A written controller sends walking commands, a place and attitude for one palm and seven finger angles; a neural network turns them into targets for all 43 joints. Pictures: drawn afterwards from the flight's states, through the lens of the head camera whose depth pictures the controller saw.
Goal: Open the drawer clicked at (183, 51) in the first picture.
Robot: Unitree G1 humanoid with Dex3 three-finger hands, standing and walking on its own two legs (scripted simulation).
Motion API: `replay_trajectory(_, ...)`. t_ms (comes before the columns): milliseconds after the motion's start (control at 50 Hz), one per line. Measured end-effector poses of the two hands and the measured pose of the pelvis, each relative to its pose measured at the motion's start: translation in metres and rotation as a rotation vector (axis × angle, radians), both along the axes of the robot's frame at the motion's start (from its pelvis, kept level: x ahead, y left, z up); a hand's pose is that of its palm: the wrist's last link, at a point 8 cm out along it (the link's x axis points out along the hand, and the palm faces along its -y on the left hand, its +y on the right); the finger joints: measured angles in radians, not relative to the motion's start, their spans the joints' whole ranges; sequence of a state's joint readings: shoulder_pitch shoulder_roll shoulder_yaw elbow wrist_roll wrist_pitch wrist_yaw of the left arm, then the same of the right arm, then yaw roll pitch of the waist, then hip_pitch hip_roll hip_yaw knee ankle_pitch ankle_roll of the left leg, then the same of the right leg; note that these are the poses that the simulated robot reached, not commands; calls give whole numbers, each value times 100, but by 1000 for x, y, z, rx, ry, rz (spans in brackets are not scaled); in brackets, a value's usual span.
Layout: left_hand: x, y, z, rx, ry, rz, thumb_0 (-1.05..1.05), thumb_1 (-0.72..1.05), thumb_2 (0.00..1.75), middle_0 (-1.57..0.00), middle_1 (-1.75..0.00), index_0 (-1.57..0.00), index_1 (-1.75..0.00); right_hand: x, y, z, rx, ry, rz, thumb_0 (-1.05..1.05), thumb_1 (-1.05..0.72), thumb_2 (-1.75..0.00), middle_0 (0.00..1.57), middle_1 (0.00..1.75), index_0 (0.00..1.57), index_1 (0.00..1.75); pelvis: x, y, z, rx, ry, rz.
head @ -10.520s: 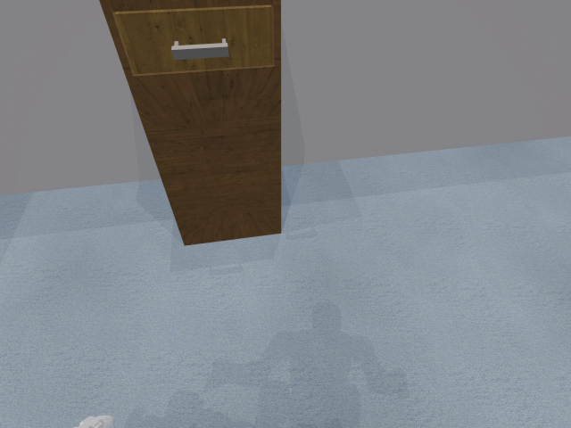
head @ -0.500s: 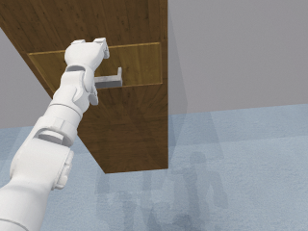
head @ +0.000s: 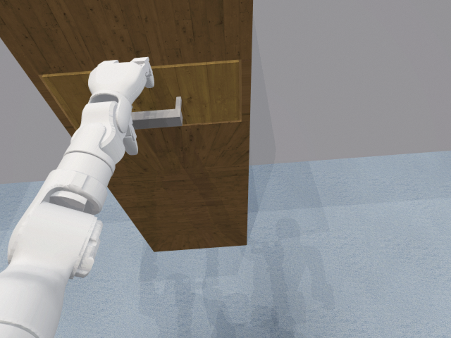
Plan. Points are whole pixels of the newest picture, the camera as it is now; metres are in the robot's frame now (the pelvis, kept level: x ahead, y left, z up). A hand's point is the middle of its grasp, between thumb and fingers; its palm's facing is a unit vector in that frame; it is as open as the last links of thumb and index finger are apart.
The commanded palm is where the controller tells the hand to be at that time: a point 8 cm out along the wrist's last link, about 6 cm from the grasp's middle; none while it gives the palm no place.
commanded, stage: move the hooked fingers above the handle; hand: left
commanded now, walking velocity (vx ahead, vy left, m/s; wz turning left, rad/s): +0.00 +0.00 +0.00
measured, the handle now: (148, 111) +0.54 +0.15 +0.10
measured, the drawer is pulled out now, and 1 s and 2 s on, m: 0.00 0.00 0.00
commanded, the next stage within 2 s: none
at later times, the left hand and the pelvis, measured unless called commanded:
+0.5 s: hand (136, 112) +0.47 +0.15 +0.15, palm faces -0.02 -0.01 -1.00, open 13.8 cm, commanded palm +0.46 +0.16 +0.22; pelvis +0.00 +0.00 +0.00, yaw +1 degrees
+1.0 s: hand (149, 108) +0.49 +0.13 +0.15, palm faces +0.00 -0.05 -1.00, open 13.8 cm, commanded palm +0.47 +0.16 +0.21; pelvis +0.00 +0.00 +0.00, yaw +0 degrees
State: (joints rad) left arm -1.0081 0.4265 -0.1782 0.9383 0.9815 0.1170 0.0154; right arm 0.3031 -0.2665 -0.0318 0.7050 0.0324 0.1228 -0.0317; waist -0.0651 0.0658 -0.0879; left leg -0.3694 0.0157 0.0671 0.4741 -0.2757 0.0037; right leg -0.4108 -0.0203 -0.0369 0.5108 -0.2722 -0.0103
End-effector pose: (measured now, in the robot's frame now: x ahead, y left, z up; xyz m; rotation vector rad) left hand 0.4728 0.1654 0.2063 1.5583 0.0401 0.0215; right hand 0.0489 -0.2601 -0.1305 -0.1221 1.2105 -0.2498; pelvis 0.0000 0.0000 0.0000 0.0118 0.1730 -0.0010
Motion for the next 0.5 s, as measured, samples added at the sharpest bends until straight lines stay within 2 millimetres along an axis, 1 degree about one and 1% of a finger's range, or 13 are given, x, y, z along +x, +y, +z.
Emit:
replay_trajectory(120,-4,-20,0,-27,-5,-107,0,-49,31,-32,-120,-32,-120,7,2,1,-2,-1,19,0,-91,-90,20,30,20,30,2,2,0,-2,-6,6)
replay_trajectory(180,-4,-27,1,-36,-37,-125,0,-49,31,-32,-120,-32,-120,12,4,0,4,-19,22,0,-91,-90,20,30,20,30,3,3,-1,-1,-3,0)
replay_trajectory(220,-4,-26,2,-40,-57,-109,0,-49,31,-32,-120,-32,-120,16,5,0,12,-31,22,0,-91,-90,20,30,20,30,3,3,-1,0,-2,-6)
replay_trajectory(280,-3,-20,4,-22,-72,-57,0,-49,31,-32,-120,-32,-120,21,7,-1,26,-49,22,0,-91,-90,20,30,20,30,2,3,-1,2,-1,-11)
replay_trajectory(380,-8,-8,5,-5,-35,12,0,-49,31,-32,-120,-32,-120,28,9,-1,38,-66,27,0,-91,-90,20,30,20,30,1,1,0,3,-12,-7)
replay_trajectory(440,-13,-8,4,-5,-4,-4,0,-49,31,-32,-120,-32,-120,31,8,1,31,-72,38,0,-91,-90,20,30,20,30,0,-1,0,3,-22,2)
replay_trajectory(500,-18,-14,2,-2,9,-52,0,-49,31,-32,-120,-32,-120,34,5,3,18,-79,50,0,-91,-90,20,30,20,30,-1,-2,0,2,-30,11)
